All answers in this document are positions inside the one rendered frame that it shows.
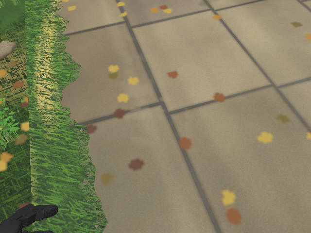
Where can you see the robot left hand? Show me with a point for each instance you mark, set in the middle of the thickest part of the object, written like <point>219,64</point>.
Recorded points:
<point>26,216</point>

